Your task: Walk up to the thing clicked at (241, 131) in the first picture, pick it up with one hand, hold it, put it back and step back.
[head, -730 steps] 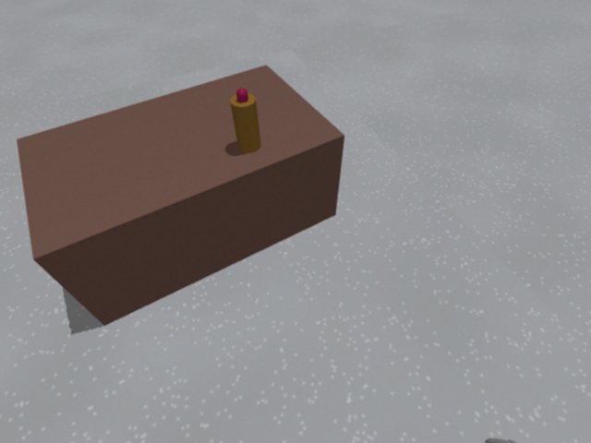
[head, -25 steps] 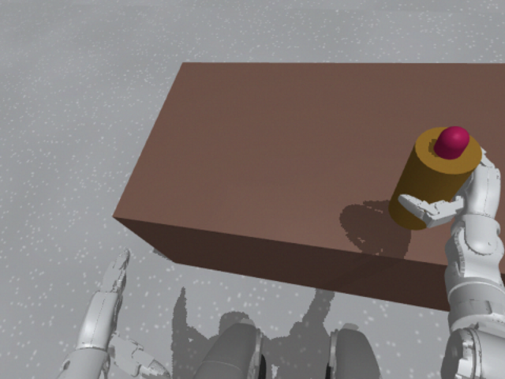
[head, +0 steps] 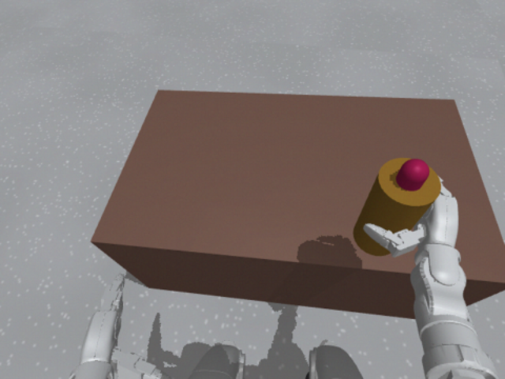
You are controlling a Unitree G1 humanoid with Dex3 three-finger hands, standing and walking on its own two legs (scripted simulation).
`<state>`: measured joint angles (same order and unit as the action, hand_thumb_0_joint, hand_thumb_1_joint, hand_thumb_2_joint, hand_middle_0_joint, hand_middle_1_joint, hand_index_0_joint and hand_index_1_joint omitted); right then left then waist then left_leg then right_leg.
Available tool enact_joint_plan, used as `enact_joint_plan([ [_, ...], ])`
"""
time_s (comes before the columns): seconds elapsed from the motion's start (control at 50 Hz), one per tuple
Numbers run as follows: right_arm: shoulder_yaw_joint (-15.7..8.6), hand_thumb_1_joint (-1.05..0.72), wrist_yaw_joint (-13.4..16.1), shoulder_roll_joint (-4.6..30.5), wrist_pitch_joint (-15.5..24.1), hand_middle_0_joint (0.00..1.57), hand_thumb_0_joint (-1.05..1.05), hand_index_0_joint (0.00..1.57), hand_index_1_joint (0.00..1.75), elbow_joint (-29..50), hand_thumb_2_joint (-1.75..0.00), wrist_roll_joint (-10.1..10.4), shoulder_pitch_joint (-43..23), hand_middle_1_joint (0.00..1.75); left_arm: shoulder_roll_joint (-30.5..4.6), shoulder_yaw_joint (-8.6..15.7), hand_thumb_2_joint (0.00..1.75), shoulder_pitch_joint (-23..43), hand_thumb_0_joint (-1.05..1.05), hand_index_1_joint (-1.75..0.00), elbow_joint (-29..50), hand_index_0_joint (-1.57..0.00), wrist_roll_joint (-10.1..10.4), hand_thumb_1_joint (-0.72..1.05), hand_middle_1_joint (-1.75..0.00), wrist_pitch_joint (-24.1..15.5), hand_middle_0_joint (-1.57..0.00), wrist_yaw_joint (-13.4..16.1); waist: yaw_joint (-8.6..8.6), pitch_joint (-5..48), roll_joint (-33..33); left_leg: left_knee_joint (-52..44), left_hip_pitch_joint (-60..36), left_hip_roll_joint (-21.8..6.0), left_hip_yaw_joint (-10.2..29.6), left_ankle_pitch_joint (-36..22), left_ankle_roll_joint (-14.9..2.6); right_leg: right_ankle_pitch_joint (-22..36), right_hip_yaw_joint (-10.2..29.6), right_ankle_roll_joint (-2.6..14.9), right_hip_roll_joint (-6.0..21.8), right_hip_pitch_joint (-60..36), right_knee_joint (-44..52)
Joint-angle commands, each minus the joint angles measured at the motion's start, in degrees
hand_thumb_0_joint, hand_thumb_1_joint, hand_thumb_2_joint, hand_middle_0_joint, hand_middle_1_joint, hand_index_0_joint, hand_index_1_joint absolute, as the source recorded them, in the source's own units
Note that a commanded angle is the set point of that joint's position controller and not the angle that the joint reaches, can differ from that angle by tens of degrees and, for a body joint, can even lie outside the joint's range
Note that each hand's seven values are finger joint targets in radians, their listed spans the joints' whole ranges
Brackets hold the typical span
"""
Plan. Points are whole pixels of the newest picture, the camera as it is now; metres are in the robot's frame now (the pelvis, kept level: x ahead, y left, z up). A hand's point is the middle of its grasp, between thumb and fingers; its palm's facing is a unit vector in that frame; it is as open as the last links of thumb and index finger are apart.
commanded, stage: lift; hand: right
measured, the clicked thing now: (393, 206) +0.37 -0.17 +0.04
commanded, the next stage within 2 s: hold in 0.44 s
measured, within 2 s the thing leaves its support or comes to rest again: neither
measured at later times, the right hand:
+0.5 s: hand (399, 213) +0.34 -0.17 +0.05, palm faces +0.19 +0.98 -0.01, open 11.3 cm
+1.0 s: hand (406, 215) +0.33 -0.17 +0.07, palm faces +0.19 +0.98 -0.01, open 11.3 cm
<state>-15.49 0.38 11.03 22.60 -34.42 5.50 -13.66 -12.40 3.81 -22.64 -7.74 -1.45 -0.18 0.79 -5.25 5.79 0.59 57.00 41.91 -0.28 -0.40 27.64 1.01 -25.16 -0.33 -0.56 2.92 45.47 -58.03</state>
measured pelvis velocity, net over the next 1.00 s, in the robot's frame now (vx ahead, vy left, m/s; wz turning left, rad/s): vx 0.01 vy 0.00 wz -0.01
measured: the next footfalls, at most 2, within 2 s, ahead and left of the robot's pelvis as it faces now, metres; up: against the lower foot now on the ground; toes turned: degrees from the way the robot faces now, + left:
none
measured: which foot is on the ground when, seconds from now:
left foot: down 0.00-1.00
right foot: down 0.00-1.00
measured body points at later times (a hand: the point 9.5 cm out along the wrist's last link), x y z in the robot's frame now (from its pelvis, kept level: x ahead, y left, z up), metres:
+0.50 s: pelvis +0.00 +0.00 +0.02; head +0.05 -0.01 +0.47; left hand +0.16 +0.27 -0.02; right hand +0.33 -0.23 +0.06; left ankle +0.00 +0.13 -0.67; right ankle +0.03 -0.12 -0.67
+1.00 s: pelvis +0.01 +0.00 +0.03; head +0.04 -0.01 +0.48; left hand +0.17 +0.26 -0.02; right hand +0.31 -0.23 +0.08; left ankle +0.00 +0.13 -0.67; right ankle +0.03 -0.12 -0.67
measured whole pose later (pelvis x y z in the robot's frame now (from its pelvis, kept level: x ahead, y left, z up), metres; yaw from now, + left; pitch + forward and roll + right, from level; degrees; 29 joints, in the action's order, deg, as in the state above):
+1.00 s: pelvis +0.01 +0.00 +0.03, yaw +0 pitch +6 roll +0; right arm -9.3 1.6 8.7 16.7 -21.1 7.6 -3.6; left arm -11.7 5.1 -18.7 -19.1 0.2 -2.4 3.4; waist -2.4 3.5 0.3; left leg 46.8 29.0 -1.1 0.1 24.2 1.3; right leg -21.5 -1.2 -0.4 2.0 32.1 -47.1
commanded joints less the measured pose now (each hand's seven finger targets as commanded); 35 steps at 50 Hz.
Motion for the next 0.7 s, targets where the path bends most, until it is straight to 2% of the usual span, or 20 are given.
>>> enact_joint_plan([
  [0.0, -2.8, 0.02, 0.4, 10.8, 6.3, 1.25, 0.0, 1.32, 1.49, 18.7, -1.36, 2.3, -21.7, 1.49, -8.8, 6.4, 0.04, 1.6, 0.0, -0.04, 8.5, -0.05, 0.6, -0.54, -0.05, -3.5, -0.05, 1.4, 0.29, 19.9, -2.5, -9.3, -6.9, 1.4, -0.4, -17.7, -0.57, 13.5, 0.2, 1.41, -1.9, -17.4, 8.7],
  [0.02, -2.3, 0.03, 0.3, 10.8, 6.3, 1.24, 0.0, 1.31, 1.49, 21.6, -1.36, 2.5, -22.7, 1.49, -8.2, 5.5, 0.04, 1.0, 0.0, -0.05, 8.5, -0.05, 0.6, -0.54, -0.05, -3.5, -0.05, 1.5, 0.47, 19.4, -3.2, -9.7, -7.4, 1.2, 0.0, -17.1, -0.75, 12.9, 0.0, 1.31, -1.9, -17.5, 9.2],
  [0.04, 0.3, 0.02, -0.1, 7.0, 5.7, 1.24, 0.0, 1.31, 1.49, 18.6, -1.36, 2.4, -19.8, 1.49, -7.6, 5.2, 0.03, 2.0, 0.0, -0.04, 10.0, -0.05, 0.8, -0.53, -0.05, -3.7, -0.04, 1.4, -0.19, 19.6, -1.1, -10.0, -7.7, 1.2, -0.2, -18.0, -0.46, 13.6, 0.0, 1.47, -1.9, -18.5, 9.2],
  [0.06, -1.3, 0.03, 0.1, 9.2, 5.8, 1.23, 0.0, 1.3, 1.48, 22.5, -1.36, 2.7, -21.2, 1.48, -8.4, 5.9, 0.03, 1.2, 0.0, -0.04, 8.7, -0.05, 0.8, -0.53, -0.05, -3.6, -0.05, 1.6, 0.42, 21.1, -2.3, -9.9, -8.2, 1.2, -0.1, -18.9, -0.59, 14.6, -0.1, 1.35, -1.9, -19.3, 9.2],
  [0.08, 0.2, 0.03, -0.1, 7.5, 5.3, 1.23, 0.0, 1.3, 1.47, 19.7, -1.35, 2.4, -19.5, 1.47, -6.0, 3.4, 0.03, 0.5, 0.0, -0.04, 7.2, -0.05, 0.8, -0.53, -0.05, -3.7, -0.05, 1.4, 0.89, 19.1, -3.0, -10.1, -8.3, 1.0, 0.2, -19.4, -0.49, 15.0, -0.4, 1.37, -2.0, -18.8, 9.2],
  [0.16, -0.4, 0.02, -0.1, 9.3, 5.0, 1.22, 0.0, 1.29, 1.47, 24.5, -1.35, 2.5, -20.6, 1.47, -7.4, 4.9, 0.03, 0.5, 0.0, -0.04, 6.6, -0.06, 0.9, -0.54, -0.05, -3.6, -0.05, 1.7, 1.09, 20.1, -4.3, -10.4, -8.8, 0.9, -0.1, -20.3, -0.72, 16.5, -0.5, 1.04, -2.0, -20.9, 10.1],
  [0.26, 0.3, -0.01, 0.2, 7.6, 4.0, 1.23, 0.0, 1.3, 1.47, 24.4, -1.36, 2.9, -16.5, 1.47, -7.3, 5.1, 0.04, 3.0, 0.0, -0.05, 6.9, -0.05, 1.1, -0.54, -0.05, -3.8, -0.05, 1.8, 1.65, 18.8, -4.2, -11.6, -10.2, 0.9, -0.3, -19.8, -0.69, 16.2, -0.5, 1.06, -2.1, -21.3, 11.7],
  [0.28, -1.3, -0.01, 0.6, 10.0, 4.3, 1.23, 0.0, 1.3, 1.47, 28.4, -1.36, 3.1, -19.8, 1.47, -8.1, 6.0, 0.04, 0.9, 0.0, -0.05, 4.7, -0.06, 1.2, -0.54, -0.05, -3.7, -0.05, 2.0, 2.0, 18.8, -4.6, -12.1, -10.4, 0.8, -0.1, -19.1, -0.74, 15.3, -0.6, 1.04, -2.1, -21.9, 11.8],
  [0.32, 0.5, -0.02, 0.7, 7.4, 3.5, 1.22, 0.0, 1.29, 1.46, 25.9, -1.35, 3.1, -15.8, 1.46, -6.5, 4.2, 0.04, 2.3, 0.0, -0.05, 6.1, -0.05, 1.2, -0.54, -0.05, -3.9, -0.05, 2.0, 2.11, 17.3, -2.9, -12.9, -11.5, 0.7, 0.0, -19.0, -0.55, 14.8, -0.8, 1.27, -2.3, -21.1, 12.3],
  [0.36, 0.9, 0.0, 0.7, 6.5, 3.5, 1.23, 0.0, 1.3, 1.47, 24.1, -1.36, 3.2, -14.6, 1.47, -7.1, 4.8, 0.04, 5.1, 0.0, -0.05, 7.5, -0.06, 1.4, -0.54, -0.05, -4.2, -0.05, 2.2, 1.58, 17.2, -1.5, -13.2, -11.2, 0.8, -0.3, -18.4, -0.47, 14.3, -0.5, 1.33, -2.1, -21.6, 12.8],
  [0.4, -0.6, 0.01, 1.0, 9.7, 3.9, 1.22, 0.0, 1.29, 1.46, 28.8, -1.34, 3.4, -18.5, 1.46, -7.9, 5.7, 0.04, 3.3, 0.0, -0.05, 5.1, -0.06, 1.3, -0.54, -0.05, -4.1, -0.05, 2.5, 1.8, 17.6, -2.3, -13.7, -12.1, 0.6, 0.2, -18.6, -0.5, 14.2, -0.7, 1.38, -2.3, -21.9, 13.0],
  [0.42, 0.4, 0.0, 0.9, 8.8, 3.9, 1.22, 0.0, 1.3, 1.47, 29.1, -1.35, 3.2, -18.5, 1.47, -6.7, 4.2, 0.04, 3.0, 0.0, -0.05, 5.4, -0.05, 1.3, -0.54, -0.05, -4.2, -0.05, 2.5, 1.64, 17.0, -2.5, -13.9, -11.9, 0.7, 0.2, -18.0, -0.58, 13.8, -0.7, 1.27, -2.2, -22.5, 13.3],
  [0.46, 1.9, -0.01, 0.6, 6.5, 3.3, 1.22, 0.0, 1.29, 1.47, 25.4, -1.35, 3.2, -14.2, 1.47, -8.3, 6.7, 0.04, 3.0, 0.0, -0.05, 3.1, -0.06, 1.4, -0.54, -0.06, -4.3, -0.05, 2.8, 1.25, 15.5, -2.9, -13.8, -10.8, 0.8, -0.2, -17.7, -0.68, 14.0, -0.5, 1.11, -2.0, -23.2, 13.9],
  [0.48, 3.0, 0.0, 0.2, 4.4, 2.9, 1.22, 0.0, 1.29, 1.46, 23.5, -1.34, 3.5, -12.9, 1.46, -6.8, 5.1, 0.04, 2.2, 0.0, -0.05, 2.0, -0.05, 1.3, -0.54, -0.05, -4.3, -0.05, 2.5, 1.11, 13.9, -1.3, -14.1, -9.8, 1.0, -0.5, -17.0, -0.61, 13.4, -0.3, 1.28, -1.9, -22.2, 14.2],
  [0.5, 2.2, 0.01, 0.3, 5.9, 3.4, 1.21, 0.0, 1.29, 1.46, 27.0, -1.35, 3.5, -15.7, 1.46, -6.3, 4.5, 0.04, 3.6, 0.0, -0.05, 3.0, -0.05, 1.3, -0.55, -0.06, -4.6, -0.05, 2.4, 1.86, 15.3, -3.7, -14.0, -11.0, 0.7, -0.3, -17.4, -0.73, 13.7, -0.6, 1.04, -2.1, -22.6, 14.3],
  [0.52, 0.4, 0.02, 0.5, 8.5, 3.5, 1.21, 0.0, 1.29, 1.46, 29.4, -1.34, 3.5, -17.2, 1.46, -7.3, 5.3, 0.04, 4.4, 0.0, -0.05, 4.2, -0.05, 1.4, -0.54, -0.05, -4.8, -0.05, 2.7, 2.05, 18.1, -3.7, -14.3, -12.1, 0.6, 0.0, -18.4, -0.71, 14.6, -0.6, 1.16, -2.1, -23.7, 14.0],
  [0.54, 1.2, 0.02, 0.4, 7.6, 3.0, 1.22, 0.0, 1.3, 1.47, 28.5, -1.35, 3.2, -15.2, 1.47, -6.3, 4.4, 0.04, 4.1, 0.0, -0.05, 4.0, -0.05, 1.4, -0.54, -0.05, -4.8, -0.05, 2.6, 2.38, 17.9, -3.6, -14.5, -13.1, 0.5, 0.0, -19.5, -0.63, 15.7, -0.8, 1.15, -2.2, -24.2, 14.1],
  [0.58, 1.9, 0.02, 0.5, 6.7, 2.5, 1.22, 0.0, 1.3, 1.48, 28.3, -1.36, 3.6, -14.1, 1.48, -8.4, 6.7, 0.04, 2.8, 0.0, -0.05, 1.5, -0.06, 1.4, -0.54, -0.06, -4.6, -0.05, 2.9, 1.49, 16.0, -2.4, -14.5, -12.4, 0.7, -0.4, -19.6, -0.55, 15.7, -0.6, 1.16, -2.1, -23.8, 14.5],
  [0.64, 1.1, 0.01, 0.7, 7.7, 2.7, 1.23, 0.0, 1.31, 1.49, 32.3, -1.37, 4.0, -15.7, 1.49, -7.8, 5.9, 0.04, 5.0, 0.0, -0.05, 1.9, -0.06, 1.6, -0.54, -0.06, -5.1, -0.05, 2.8, 2.78, 17.7, -3.3, -14.6, -13.1, 0.8, -0.6, -20.0, -0.77, 17.1, -0.3, 0.86, -1.9, -25.4, 15.2],
  [0.68, 3.0, 0.0, 0.7, 5.2, 2.0, 1.23, 0.0, 1.31, 1.49, 28.8, -1.37, 3.7, -12.3, 1.49, -6.0, 4.2, 0.05, 4.7, 0.0, -0.05, 0.3, -0.06, 1.5, -0.54, -0.06, -5.0, -0.05, 2.6, 2.63, 15.8, -2.8, -14.7, -13.2, 0.8, -0.9, -20.2, -0.64, 17.4, -0.5, 0.94, -2.0, -24.4, 15.2],
])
